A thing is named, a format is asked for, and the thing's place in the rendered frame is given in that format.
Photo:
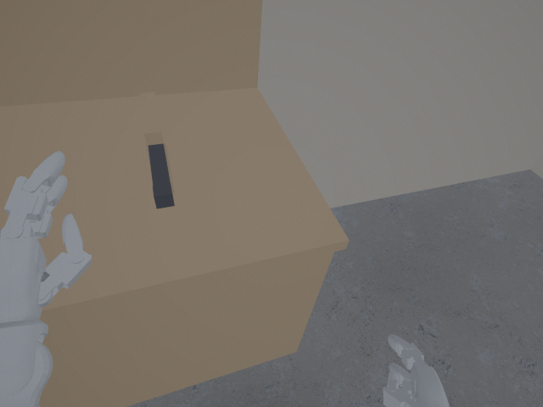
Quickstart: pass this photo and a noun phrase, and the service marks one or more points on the left robot forearm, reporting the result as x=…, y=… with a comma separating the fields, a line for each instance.
x=25, y=363

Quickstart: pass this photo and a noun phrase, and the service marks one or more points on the counter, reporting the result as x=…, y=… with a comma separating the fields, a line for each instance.
x=224, y=280

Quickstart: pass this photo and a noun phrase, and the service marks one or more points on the right robot hand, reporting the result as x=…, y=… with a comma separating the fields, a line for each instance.
x=421, y=388

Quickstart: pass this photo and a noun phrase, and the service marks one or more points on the left robot hand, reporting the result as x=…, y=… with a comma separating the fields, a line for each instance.
x=22, y=261

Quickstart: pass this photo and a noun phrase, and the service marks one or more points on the tap lever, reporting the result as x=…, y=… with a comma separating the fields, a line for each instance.
x=163, y=196

